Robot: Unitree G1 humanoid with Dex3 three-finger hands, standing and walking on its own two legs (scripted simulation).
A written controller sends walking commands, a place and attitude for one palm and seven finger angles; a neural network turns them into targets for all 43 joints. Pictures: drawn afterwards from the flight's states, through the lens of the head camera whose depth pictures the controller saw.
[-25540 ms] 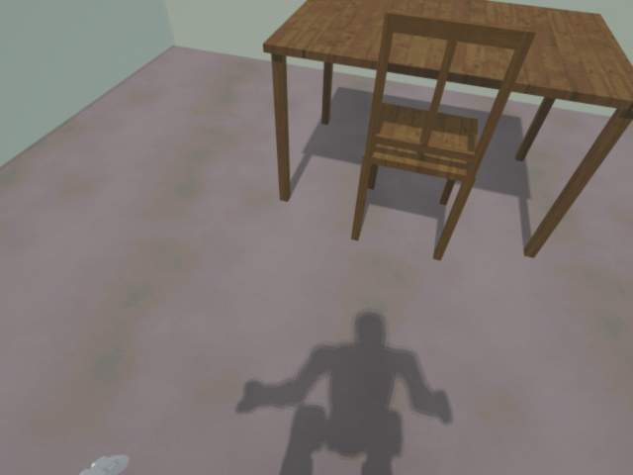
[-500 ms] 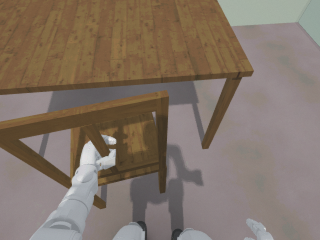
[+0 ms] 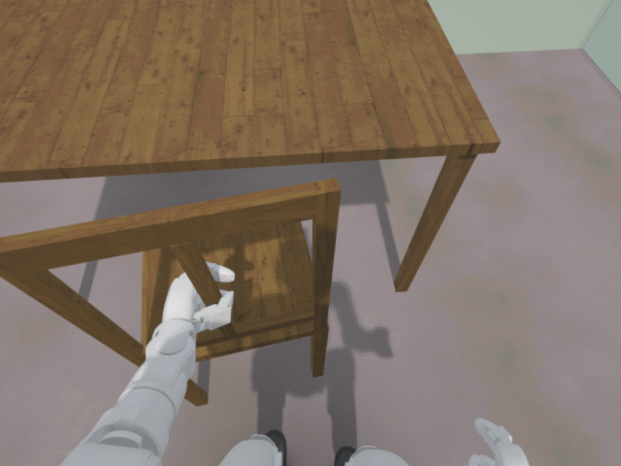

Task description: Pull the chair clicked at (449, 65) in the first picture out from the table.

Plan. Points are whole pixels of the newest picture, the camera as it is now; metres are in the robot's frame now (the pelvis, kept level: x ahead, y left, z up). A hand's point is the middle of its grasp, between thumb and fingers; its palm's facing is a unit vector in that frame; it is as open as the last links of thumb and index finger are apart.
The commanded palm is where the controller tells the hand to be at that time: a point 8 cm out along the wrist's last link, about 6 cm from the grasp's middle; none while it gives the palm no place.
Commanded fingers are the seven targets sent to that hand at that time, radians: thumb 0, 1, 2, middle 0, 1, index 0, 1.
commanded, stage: step backward, pulling the chair out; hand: left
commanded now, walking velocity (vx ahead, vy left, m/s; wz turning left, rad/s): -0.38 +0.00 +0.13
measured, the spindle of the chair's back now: (210, 294) +0.35 +0.17 -0.07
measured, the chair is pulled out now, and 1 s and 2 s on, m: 0.15 0.15 0.19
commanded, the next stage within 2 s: none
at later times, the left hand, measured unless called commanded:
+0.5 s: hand (219, 307) +0.33 +0.15 -0.07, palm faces +0.02 -0.98 -0.18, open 5.6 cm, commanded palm +0.33 +0.20 -0.06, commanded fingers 0.00 0.90 0.90 -0.50 -1.45 -0.50 -1.45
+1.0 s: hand (221, 310) +0.33 +0.15 -0.07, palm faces +0.04 -0.98 -0.18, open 5.6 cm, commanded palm +0.32 +0.20 -0.06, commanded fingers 0.00 0.90 0.90 -0.50 -1.45 -0.50 -1.45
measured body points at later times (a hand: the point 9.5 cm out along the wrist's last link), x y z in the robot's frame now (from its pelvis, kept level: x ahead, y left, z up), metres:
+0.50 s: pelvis +0.00 +0.01 +0.00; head +0.07 +0.01 +0.45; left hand +0.33 +0.20 -0.05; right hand +0.12 -0.25 -0.12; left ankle +0.09 +0.12 -0.73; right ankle +0.06 -0.09 -0.73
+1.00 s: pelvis +0.00 +0.00 +0.00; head +0.07 +0.00 +0.45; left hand +0.32 +0.20 -0.05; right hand +0.11 -0.27 -0.12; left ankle +0.09 +0.12 -0.73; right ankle +0.06 -0.09 -0.73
